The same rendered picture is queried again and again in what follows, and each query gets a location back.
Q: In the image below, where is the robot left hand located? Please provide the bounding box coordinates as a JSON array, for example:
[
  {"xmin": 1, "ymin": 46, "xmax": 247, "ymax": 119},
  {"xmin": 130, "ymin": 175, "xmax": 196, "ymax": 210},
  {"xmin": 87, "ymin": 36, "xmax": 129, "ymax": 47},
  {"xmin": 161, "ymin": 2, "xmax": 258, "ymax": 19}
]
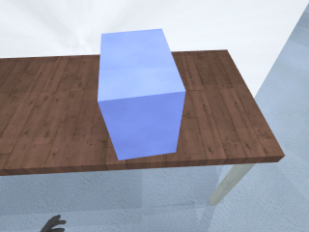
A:
[{"xmin": 41, "ymin": 215, "xmax": 66, "ymax": 232}]

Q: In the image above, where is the table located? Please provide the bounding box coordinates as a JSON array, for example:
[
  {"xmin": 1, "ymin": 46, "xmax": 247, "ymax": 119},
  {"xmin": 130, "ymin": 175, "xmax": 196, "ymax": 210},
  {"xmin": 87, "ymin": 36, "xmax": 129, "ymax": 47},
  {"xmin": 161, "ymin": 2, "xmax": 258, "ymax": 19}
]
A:
[{"xmin": 0, "ymin": 49, "xmax": 285, "ymax": 206}]

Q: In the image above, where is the carton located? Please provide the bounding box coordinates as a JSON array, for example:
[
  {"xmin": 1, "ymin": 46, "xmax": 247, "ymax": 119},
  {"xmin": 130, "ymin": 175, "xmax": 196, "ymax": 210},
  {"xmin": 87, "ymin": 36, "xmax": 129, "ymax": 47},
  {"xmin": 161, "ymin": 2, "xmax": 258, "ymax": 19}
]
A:
[{"xmin": 98, "ymin": 28, "xmax": 186, "ymax": 160}]

